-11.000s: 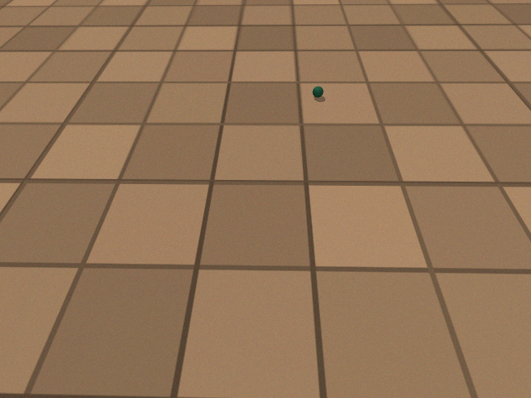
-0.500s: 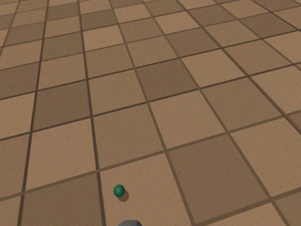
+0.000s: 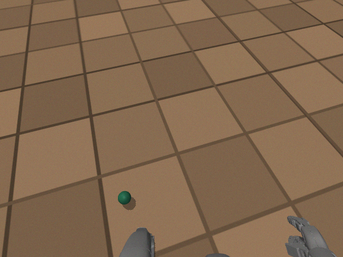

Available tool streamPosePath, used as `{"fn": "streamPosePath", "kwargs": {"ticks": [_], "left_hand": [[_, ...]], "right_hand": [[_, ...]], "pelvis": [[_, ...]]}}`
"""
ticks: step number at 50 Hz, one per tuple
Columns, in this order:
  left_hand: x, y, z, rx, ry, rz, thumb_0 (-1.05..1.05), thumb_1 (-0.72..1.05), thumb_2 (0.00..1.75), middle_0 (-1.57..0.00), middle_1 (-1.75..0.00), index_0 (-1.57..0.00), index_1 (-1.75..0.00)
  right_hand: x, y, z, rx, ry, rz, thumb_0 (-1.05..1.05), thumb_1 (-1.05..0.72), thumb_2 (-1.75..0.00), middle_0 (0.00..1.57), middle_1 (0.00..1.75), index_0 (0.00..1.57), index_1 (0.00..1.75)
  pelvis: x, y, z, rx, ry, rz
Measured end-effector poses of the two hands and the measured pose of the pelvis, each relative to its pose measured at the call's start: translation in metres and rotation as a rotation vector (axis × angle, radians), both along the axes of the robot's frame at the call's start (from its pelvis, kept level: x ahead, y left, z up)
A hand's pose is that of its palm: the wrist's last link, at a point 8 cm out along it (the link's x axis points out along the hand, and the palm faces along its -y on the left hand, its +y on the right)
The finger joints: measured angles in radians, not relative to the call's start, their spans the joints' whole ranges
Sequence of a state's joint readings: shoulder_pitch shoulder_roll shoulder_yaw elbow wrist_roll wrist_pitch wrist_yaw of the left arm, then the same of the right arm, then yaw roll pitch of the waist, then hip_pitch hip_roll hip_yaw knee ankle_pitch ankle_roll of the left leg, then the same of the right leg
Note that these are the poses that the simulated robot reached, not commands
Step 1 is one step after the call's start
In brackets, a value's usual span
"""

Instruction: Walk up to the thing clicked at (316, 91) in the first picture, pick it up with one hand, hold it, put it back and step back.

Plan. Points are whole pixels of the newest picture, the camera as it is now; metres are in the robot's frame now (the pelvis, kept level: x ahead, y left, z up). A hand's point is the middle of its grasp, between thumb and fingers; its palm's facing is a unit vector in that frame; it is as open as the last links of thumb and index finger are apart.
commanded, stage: walk up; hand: left
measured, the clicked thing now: (124, 197) +0.47 +0.28 -0.70
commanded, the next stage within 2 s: none
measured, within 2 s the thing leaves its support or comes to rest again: neither
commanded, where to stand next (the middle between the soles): +0.09 +0.02 m, yaw +2 degrees
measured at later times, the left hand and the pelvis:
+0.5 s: hand out of the picture +0.03 +0.33 -0.12, palm faces +0.02 -0.92 -0.39, open 7.4 cm; pelvis +0.03 +0.04 +0.03, yaw +3 degrees
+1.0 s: hand out of the picture +0.10 +0.25 -0.11, palm faces +0.01 -0.92 -0.39, open 7.4 cm; pelvis +0.00 +0.00 +0.01, yaw +4 degrees
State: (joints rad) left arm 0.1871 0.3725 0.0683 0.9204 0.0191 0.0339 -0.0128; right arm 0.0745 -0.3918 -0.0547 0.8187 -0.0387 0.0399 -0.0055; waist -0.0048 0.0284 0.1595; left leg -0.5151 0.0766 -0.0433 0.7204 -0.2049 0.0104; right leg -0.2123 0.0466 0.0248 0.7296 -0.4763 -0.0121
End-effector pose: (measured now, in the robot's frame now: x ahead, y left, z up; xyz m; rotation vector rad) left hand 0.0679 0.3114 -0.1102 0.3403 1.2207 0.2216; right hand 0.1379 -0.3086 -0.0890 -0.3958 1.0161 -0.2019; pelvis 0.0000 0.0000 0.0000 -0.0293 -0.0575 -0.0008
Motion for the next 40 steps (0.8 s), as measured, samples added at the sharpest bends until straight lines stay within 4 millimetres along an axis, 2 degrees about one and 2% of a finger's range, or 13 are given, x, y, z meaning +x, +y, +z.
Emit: {"fn": "streamPosePath", "kwargs": {"ticks": [5,10,13,18,20,23,26,29,35,40], "left_hand": [[-0.053,-0.008,0.021,0.026,0.061,0.044,0.01,0.91,0.9,-0.2,-0.3,-0.2,-0.3],[-0.074,0.002,0.041,0.044,0.033,0.084,0.01,0.91,0.9,-0.2,-0.3,-0.2,-0.3],[-0.085,0.016,0.048,0.058,0.028,0.11,0.01,0.9,0.9,-0.2,-0.3,-0.2,-0.3],[-0.094,0.044,0.038,0.053,0.091,0.112,0.01,0.9,0.9,-0.2,-0.3,-0.2,-0.3],[-0.088,0.051,0.032,0.048,0.109,0.106,0.01,0.91,0.9,-0.2,-0.3,-0.2,-0.3],[-0.065,0.055,0.031,0.031,0.086,0.077,0.01,0.91,0.9,-0.2,-0.3,-0.2,-0.29],[-0.036,0.056,0.03,0.016,0.027,0.052,0.01,0.91,0.9,-0.2,-0.3,-0.2,-0.29],[-0.011,0.052,0.027,0.006,-0.011,0.053,0.01,0.91,0.9,-0.2,-0.3,-0.2,-0.29],[0.021,0.03,0.023,0.003,-0.038,0.041,0.01,0.91,0.9,-0.2,-0.3,-0.2,-0.29],[0.026,0.008,0.018,0.036,-0.043,-0.003,0.0,0.91,0.9,-0.2,-0.3,-0.2,-0.29]], "right_hand": [[-0.034,-0.01,-0.003,0.037,0.077,-0.044,0.0,-0.9,-0.9,0.2,0.3,0.2,0.3],[-0.063,-0.008,-0.005,0.057,0.198,-0.009,0.0,-0.9,-0.9,0.2,0.3,0.2,0.3],[-0.06,0.0,-0.003,0.057,0.236,0.024,0.01,-0.9,-0.9,0.2,0.3,0.2,0.3],[-0.023,0.026,0.004,0.053,0.142,0.065,0.01,-0.9,-0.9,0.2,0.3,0.2,0.3],[-0.011,0.035,0.008,0.046,0.072,0.071,0.01,-0.9,-0.9,0.2,0.3,0.2,0.3],[-0.004,0.044,0.019,0.05,0.015,0.058,0.0,-0.9,-0.9,0.2,0.3,0.21,0.3],[-0.004,0.046,0.029,0.032,0.002,0.051,0.0,-0.9,-0.9,0.2,0.3,0.21,0.3],[-0.004,0.042,0.031,0.008,0.026,0.043,0.0,-0.9,-0.9,0.2,0.3,0.21,0.3],[0.003,0.028,0.018,-0.002,0.072,0.032,0.0,-0.9,-0.9,0.2,0.3,0.21,0.3],[0.012,0.007,-0.008,0.024,0.059,0.013,0.0,-0.9,-0.9,0.2,0.3,0.21,0.3]], "pelvis": [[-0.002,-0.004,0.015,0.033,0.003,0.0],[0.004,0.0,0.024,0.038,0.007,0.044],[0.01,0.008,0.026,0.038,0.007,0.059],[0.019,0.027,0.02,0.044,0.003,0.069],[0.021,0.035,0.017,0.052,-0.007,0.065],[0.029,0.04,0.022,0.045,-0.014,0.063],[0.037,0.04,0.026,0.046,-0.019,0.059],[0.04,0.037,0.027,0.042,-0.023,0.056],[0.031,0.023,0.021,0.03,-0.005,0.056],[0.021,0.006,0.006,0.021,0.01,0.032]]}}
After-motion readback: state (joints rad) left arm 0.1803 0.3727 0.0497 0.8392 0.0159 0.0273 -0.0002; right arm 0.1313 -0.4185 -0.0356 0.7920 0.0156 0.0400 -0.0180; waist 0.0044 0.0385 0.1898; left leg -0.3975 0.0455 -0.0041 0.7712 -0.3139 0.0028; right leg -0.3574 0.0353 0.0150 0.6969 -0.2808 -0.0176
